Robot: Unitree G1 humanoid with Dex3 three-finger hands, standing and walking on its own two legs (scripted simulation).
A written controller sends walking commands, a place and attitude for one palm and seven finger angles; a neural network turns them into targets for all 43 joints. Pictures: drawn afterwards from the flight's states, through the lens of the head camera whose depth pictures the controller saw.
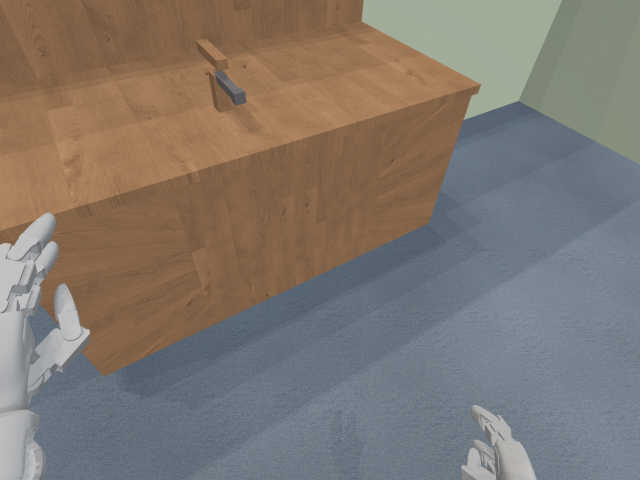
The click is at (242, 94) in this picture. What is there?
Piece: tap's lever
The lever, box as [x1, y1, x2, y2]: [230, 88, 245, 105]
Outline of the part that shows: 241,88 230,90 231,100 235,105 245,102 245,94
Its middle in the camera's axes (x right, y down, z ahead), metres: -0.20 -0.33 +0.91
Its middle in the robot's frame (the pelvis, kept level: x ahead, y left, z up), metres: +0.90 +0.26 +0.04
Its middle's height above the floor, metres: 0.81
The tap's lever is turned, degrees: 0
